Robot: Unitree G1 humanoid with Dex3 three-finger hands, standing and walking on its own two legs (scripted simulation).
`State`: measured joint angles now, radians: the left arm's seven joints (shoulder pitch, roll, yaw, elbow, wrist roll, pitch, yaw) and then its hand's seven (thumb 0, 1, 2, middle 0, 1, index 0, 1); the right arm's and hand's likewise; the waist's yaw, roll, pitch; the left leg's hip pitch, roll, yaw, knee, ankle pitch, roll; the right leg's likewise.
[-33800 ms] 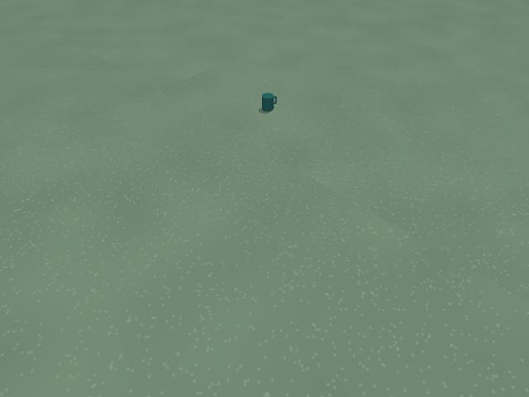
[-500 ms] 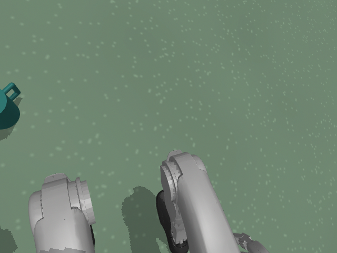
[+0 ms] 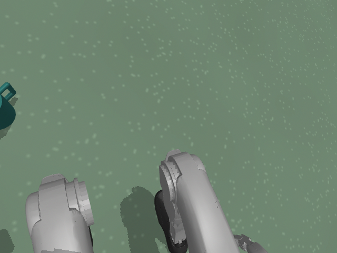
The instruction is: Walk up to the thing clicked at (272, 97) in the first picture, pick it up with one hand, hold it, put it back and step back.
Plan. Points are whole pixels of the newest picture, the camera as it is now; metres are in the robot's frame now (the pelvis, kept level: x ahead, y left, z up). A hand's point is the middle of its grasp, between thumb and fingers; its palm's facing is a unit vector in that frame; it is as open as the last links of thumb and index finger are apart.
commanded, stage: rise first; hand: left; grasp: from above
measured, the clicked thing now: out of the picture +0.51 +0.34 -0.27
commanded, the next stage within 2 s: approach in 0.66 s
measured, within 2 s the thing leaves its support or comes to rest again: neither
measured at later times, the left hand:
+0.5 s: hand out of the picture +0.46 +0.38 -0.16, palm faces -0.45 -0.12 -0.89, open 14.2 cm
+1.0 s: hand out of the picture +0.48 +0.35 -0.16, palm faces -0.44 -0.10 -0.89, open 14.2 cm
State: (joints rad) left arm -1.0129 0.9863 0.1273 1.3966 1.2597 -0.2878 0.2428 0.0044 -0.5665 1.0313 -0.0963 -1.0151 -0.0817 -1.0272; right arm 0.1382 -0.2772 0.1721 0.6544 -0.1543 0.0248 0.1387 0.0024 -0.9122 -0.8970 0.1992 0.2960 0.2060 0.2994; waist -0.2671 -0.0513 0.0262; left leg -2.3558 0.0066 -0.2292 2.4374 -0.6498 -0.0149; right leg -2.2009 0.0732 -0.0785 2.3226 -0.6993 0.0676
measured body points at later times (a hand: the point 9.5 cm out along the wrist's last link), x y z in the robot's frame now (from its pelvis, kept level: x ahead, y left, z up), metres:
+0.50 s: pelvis +0.00 +0.00 +0.00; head +0.24 +0.12 +0.36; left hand +0.48 +0.38 -0.11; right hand +0.07 -0.26 -0.08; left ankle +0.08 +0.13 -0.29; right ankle +0.11 -0.14 -0.29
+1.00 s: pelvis +0.00 +0.00 +0.00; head +0.25 +0.12 +0.36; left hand +0.49 +0.36 -0.11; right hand +0.07 -0.26 -0.08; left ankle +0.08 +0.13 -0.29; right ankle +0.11 -0.14 -0.29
